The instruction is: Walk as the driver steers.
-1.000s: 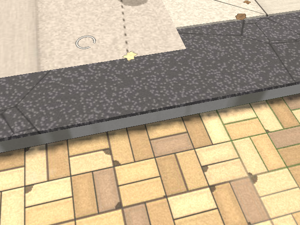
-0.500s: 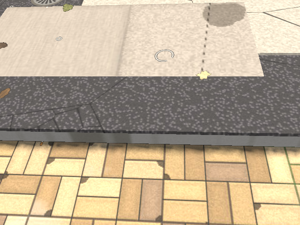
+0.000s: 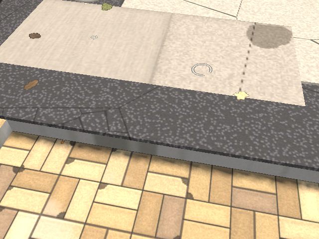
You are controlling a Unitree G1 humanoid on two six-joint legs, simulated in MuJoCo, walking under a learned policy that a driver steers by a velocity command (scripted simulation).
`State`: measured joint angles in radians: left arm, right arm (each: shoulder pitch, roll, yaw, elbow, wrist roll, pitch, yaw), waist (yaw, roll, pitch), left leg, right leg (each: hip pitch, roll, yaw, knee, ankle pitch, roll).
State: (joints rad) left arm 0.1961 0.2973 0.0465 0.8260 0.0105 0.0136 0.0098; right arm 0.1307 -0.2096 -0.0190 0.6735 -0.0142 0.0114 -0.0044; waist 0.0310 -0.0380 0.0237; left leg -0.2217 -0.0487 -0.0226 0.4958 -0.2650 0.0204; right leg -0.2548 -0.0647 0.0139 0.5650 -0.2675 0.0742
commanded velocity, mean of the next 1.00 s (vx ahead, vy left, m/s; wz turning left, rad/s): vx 0.00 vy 0.00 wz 0.02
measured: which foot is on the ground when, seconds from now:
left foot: down 0.00-1.00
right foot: down 0.00-1.00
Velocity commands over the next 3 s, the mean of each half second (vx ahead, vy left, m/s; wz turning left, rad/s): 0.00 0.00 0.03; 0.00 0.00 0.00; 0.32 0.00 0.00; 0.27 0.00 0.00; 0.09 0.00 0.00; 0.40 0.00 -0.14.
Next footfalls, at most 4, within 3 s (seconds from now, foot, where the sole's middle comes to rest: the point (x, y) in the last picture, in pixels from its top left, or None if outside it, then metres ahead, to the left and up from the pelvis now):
1.62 right None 0.39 -0.11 -0.77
2.06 left None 0.43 0.07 -0.77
2.72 left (141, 221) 0.58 0.11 -0.77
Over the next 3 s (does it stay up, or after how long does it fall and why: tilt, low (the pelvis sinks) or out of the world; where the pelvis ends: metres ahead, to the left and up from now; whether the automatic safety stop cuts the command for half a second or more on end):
stays up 0.60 0.04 0.01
